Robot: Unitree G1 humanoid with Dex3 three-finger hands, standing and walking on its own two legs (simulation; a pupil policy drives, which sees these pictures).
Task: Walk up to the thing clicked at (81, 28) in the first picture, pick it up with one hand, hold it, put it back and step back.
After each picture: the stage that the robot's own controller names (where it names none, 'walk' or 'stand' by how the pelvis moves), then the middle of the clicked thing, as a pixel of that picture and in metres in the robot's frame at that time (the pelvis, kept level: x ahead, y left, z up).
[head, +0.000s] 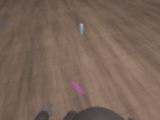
stand; (81, 29) +2.12 +0.33 -0.65
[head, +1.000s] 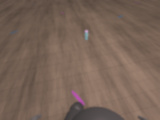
walk; (86, 35) +1.99 +0.33 -0.65
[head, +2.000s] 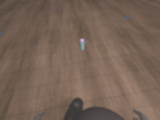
walk; (82, 44) +1.38 +0.31 -0.65
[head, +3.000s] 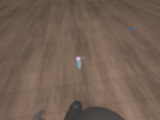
walk; (78, 63) +0.96 +0.28 -0.65
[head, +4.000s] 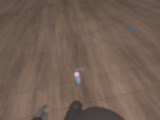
walk; (77, 78) +0.63 +0.24 -0.65
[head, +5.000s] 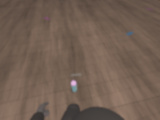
stand; (74, 86) +0.46 +0.21 -0.63
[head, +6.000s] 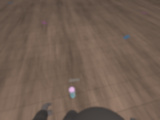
stand; (72, 92) +0.40 +0.21 -0.65
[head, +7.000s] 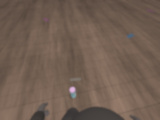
stand; (73, 92) +0.38 +0.20 -0.64
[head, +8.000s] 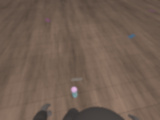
stand; (74, 92) +0.39 +0.19 -0.66
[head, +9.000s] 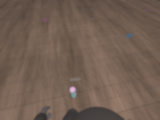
stand; (73, 92) +0.38 +0.19 -0.66
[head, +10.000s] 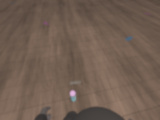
stand; (73, 96) +0.36 +0.19 -0.66
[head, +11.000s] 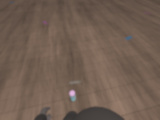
stand; (72, 96) +0.36 +0.19 -0.66
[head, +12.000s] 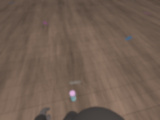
stand; (73, 96) +0.36 +0.19 -0.66
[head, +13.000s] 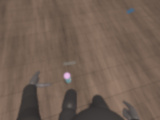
go down; (67, 78) +0.39 +0.21 -0.53
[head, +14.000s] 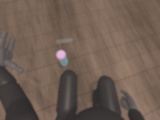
go down; (62, 59) +0.43 +0.26 -0.27
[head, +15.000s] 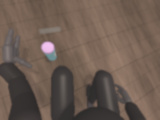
close in; (50, 53) +0.42 +0.29 -0.21
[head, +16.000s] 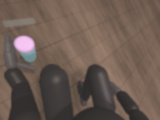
close; (28, 51) +0.39 +0.31 -0.15
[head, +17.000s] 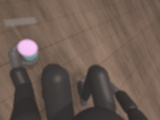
lift; (30, 53) +0.37 +0.31 -0.15
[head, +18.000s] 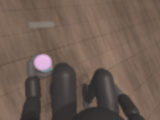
lift; (45, 66) +0.29 +0.27 -0.13
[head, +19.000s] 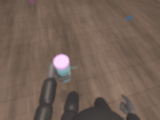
lift; (64, 70) +0.31 +0.17 +0.05
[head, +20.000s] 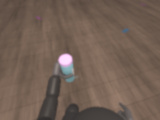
hold; (68, 70) +0.33 +0.16 +0.05
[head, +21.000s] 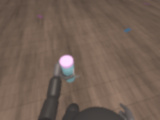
hold; (68, 71) +0.32 +0.16 +0.04
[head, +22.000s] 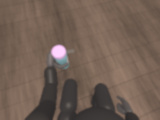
crouch; (62, 59) +0.39 +0.20 -0.04
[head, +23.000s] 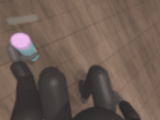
lower; (28, 50) +0.40 +0.31 -0.17
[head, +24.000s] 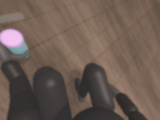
lower; (18, 47) +0.42 +0.32 -0.16
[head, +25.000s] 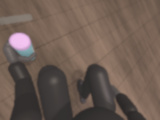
lower; (26, 50) +0.39 +0.32 -0.16
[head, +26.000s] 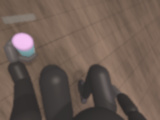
lower; (27, 50) +0.39 +0.32 -0.15
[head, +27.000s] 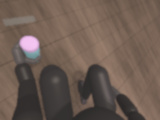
loosen; (32, 52) +0.39 +0.29 -0.16
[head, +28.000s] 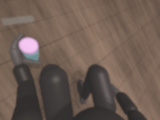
withdraw; (31, 53) +0.38 +0.30 -0.16
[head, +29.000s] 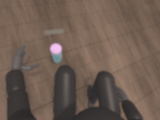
stand; (56, 54) +0.41 +0.27 -0.22
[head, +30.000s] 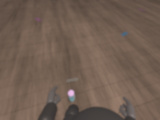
stand; (71, 96) +0.35 +0.17 -0.58
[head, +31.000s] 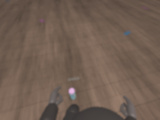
stand; (72, 94) +0.37 +0.20 -0.60
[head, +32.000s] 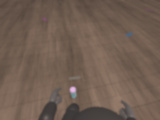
stand; (73, 92) +0.38 +0.19 -0.61
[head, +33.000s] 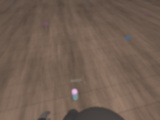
walk; (75, 94) +0.39 +0.18 -0.65
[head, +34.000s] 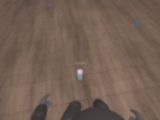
walk; (79, 75) +0.56 +0.12 -0.63
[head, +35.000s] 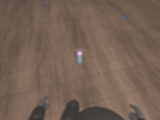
walk; (79, 57) +0.88 +0.19 -0.63
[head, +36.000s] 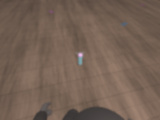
stand; (80, 59) +0.98 +0.18 -0.65
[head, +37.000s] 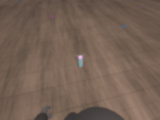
stand; (80, 61) +0.99 +0.19 -0.66
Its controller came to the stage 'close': yes
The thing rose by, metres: 0.68
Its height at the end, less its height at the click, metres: +0.00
